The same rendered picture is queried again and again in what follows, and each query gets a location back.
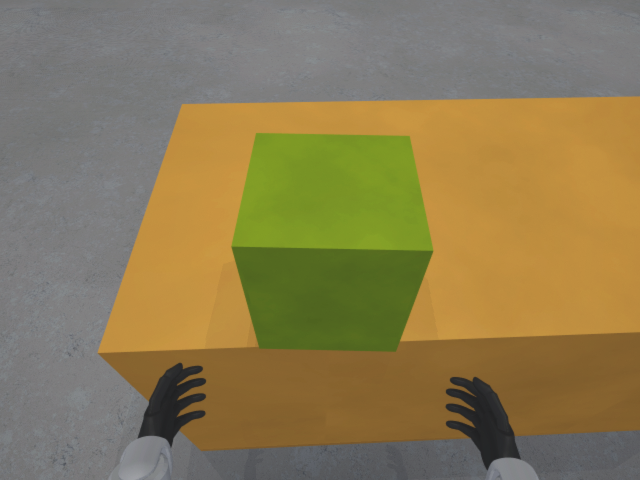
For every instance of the carton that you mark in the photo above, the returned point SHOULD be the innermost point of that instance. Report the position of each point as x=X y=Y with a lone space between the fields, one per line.
x=332 y=241

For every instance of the right robot forearm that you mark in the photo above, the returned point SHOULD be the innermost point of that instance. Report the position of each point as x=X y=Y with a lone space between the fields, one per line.
x=510 y=469

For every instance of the pedestal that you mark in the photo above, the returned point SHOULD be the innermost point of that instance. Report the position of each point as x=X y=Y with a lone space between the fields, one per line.
x=533 y=208

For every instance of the left robot forearm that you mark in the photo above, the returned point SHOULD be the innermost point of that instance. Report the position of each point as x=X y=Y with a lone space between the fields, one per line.
x=146 y=458

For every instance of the left robot hand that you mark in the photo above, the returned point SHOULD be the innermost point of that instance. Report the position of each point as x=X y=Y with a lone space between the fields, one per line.
x=160 y=418

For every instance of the right robot hand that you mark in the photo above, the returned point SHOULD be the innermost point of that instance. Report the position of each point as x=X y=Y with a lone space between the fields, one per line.
x=492 y=434

